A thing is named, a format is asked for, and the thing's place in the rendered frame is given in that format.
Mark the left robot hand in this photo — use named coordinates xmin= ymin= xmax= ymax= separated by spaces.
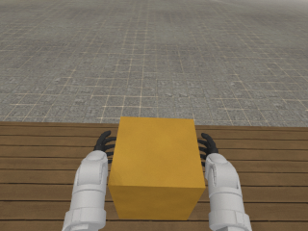
xmin=93 ymin=130 xmax=116 ymax=164

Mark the robot right forearm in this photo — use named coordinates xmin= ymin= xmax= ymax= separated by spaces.
xmin=205 ymin=153 xmax=252 ymax=231

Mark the right robot hand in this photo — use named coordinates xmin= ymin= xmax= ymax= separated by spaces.
xmin=197 ymin=133 xmax=218 ymax=167

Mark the carton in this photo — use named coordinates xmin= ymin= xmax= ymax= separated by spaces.
xmin=108 ymin=116 xmax=206 ymax=220

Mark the robot left forearm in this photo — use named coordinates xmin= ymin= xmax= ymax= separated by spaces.
xmin=62 ymin=150 xmax=109 ymax=231

